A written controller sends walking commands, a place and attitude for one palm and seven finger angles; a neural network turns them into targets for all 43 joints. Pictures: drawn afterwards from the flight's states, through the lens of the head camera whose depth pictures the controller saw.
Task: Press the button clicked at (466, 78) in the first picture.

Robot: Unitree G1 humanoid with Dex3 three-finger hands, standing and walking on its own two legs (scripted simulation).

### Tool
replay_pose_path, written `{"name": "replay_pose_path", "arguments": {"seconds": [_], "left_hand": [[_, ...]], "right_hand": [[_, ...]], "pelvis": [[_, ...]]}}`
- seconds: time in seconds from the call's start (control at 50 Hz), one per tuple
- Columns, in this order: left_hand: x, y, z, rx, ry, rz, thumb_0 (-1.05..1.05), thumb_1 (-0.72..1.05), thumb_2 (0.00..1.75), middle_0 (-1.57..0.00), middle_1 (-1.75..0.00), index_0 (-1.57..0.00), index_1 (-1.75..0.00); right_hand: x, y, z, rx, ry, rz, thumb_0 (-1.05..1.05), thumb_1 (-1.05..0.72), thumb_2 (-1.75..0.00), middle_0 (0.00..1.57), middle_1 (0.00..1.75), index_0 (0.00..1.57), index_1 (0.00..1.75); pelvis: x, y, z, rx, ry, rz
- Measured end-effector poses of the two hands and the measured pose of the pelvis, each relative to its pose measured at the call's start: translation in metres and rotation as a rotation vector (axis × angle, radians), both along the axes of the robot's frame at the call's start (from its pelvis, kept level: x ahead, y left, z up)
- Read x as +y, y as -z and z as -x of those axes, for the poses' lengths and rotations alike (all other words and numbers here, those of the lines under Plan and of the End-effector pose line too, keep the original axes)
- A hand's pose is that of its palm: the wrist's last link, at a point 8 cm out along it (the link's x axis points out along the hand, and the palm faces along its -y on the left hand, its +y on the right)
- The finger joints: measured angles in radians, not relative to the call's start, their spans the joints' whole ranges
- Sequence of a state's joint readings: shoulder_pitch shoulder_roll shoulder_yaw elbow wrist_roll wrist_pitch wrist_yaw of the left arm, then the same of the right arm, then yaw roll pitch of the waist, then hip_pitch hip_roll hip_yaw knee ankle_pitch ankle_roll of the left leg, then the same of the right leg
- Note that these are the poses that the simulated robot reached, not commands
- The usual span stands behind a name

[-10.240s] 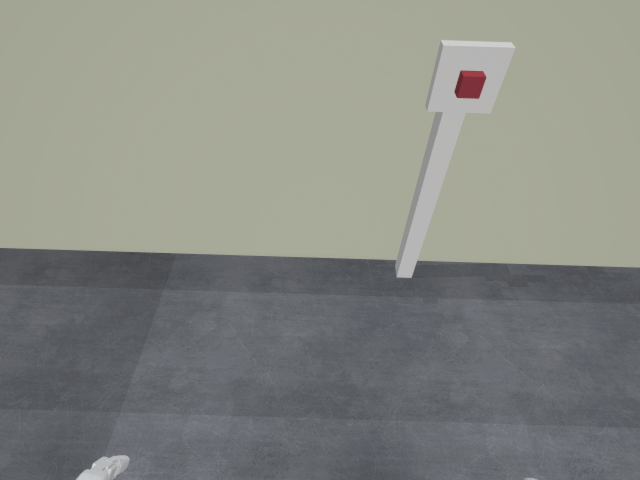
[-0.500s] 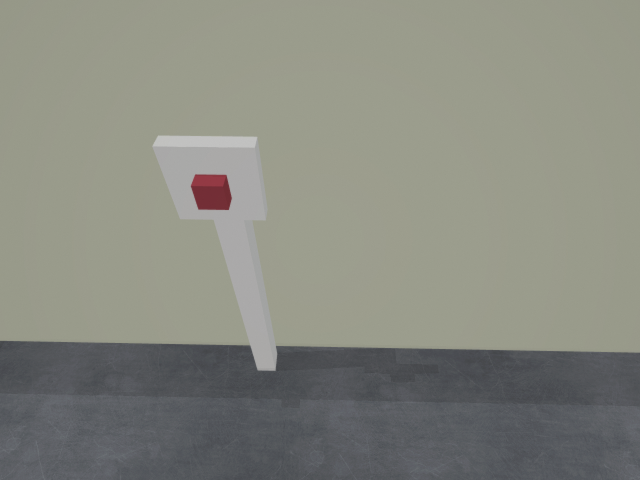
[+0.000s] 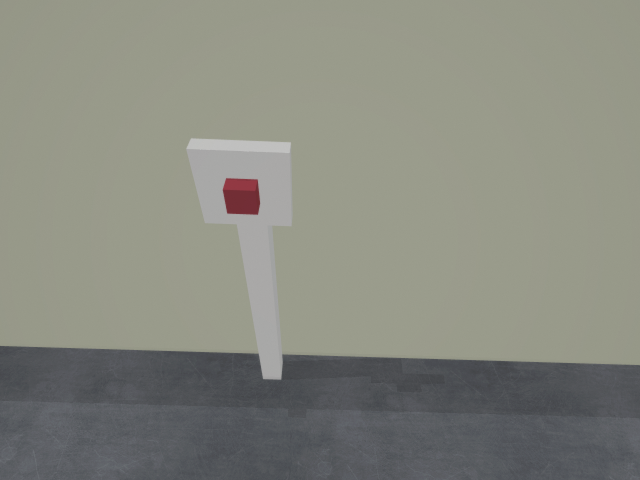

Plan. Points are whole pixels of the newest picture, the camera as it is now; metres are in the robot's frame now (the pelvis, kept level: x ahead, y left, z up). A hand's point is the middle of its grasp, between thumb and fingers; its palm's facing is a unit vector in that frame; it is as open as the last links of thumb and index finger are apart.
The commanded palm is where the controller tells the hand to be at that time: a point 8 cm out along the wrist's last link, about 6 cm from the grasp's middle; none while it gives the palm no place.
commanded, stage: look again from close up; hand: left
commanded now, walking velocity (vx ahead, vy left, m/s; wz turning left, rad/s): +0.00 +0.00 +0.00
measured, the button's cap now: (242, 195) +0.53 +0.17 +0.05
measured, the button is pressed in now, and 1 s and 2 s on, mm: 0 0 0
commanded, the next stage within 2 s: shuffle to correct the standing spot in 0.10 s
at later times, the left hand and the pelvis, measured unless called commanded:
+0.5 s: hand out of the picture +0.01 +0.14 -0.18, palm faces -0.01 -0.98 -0.19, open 7.4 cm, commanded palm none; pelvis +0.03 -0.03 -0.01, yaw +0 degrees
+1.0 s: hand out of the picture +0.08 +0.14 -0.18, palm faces +0.06 -0.97 -0.23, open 7.4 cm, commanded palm none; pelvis +0.06 -0.04 +0.00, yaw +0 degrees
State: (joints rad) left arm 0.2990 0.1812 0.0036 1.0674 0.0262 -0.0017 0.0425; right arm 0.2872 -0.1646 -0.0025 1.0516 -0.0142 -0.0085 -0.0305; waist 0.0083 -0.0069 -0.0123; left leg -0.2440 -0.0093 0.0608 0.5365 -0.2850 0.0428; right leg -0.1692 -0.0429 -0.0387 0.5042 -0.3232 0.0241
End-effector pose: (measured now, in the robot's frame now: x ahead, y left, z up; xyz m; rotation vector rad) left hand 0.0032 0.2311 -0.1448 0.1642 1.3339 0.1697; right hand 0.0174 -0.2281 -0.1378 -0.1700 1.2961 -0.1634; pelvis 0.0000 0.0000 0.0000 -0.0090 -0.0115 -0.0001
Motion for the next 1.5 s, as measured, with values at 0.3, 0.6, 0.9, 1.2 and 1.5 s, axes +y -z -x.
{"name": "replay_pose_path", "arguments": {"seconds": [0.3,0.6,0.9,1.2,1.5], "left_hand": [[-0.004,0.0,0.005,0.083,0.011,0.021,0.0,0.91,0.9,-0.2,-0.3,-0.2,-0.3],[-0.062,0.003,-0.008,0.101,-0.046,0.033,0.0,0.91,0.9,-0.2,-0.3,-0.2,-0.3],[-0.052,0.01,-0.037,0.13,-0.057,0.029,0.0,0.9,0.9,-0.2,-0.3,-0.2,-0.3],[-0.053,-0.01,-0.096,-0.138,0.029,-0.06,0.0,0.9,0.9,-0.2,-0.3,-0.2,-0.3],[-0.03,-0.028,-0.114,-0.21,0.069,-0.104,0.0,0.9,0.9,-0.2,-0.3,-0.2,-0.3]], "right_hand": [[0.008,0.001,0.01,0.085,0.006,-0.022,0.01,-0.92,-0.9,0.2,0.3,0.2,0.3],[-0.041,0.011,-0.017,0.16,0.009,-0.021,0.01,-0.91,-0.9,0.2,0.3,0.2,0.3],[-0.035,-0.006,-0.144,-0.137,-0.048,0.011,0.0,-0.91,-0.9,0.2,0.3,0.19,0.3],[-0.078,0.004,-0.112,-0.131,-0.045,-0.008,0.0,-0.91,-0.9,0.2,0.3,0.2,0.3],[-0.137,-0.024,-0.09,-0.116,-0.059,0.124,0.01,-0.91,-0.9,0.2,0.3,0.2,0.3]], "pelvis": [[0.001,-0.002,-0.011,0.018,0.004,-0.013],[-0.048,0.005,-0.049,0.05,-0.018,-0.011],[-0.039,0.005,-0.067,0.008,0.011,-0.016],[-0.07,0.01,-0.049,0.004,-0.033,0.001],[-0.079,0.001,-0.04,-0.029,-0.039,0.005]]}}
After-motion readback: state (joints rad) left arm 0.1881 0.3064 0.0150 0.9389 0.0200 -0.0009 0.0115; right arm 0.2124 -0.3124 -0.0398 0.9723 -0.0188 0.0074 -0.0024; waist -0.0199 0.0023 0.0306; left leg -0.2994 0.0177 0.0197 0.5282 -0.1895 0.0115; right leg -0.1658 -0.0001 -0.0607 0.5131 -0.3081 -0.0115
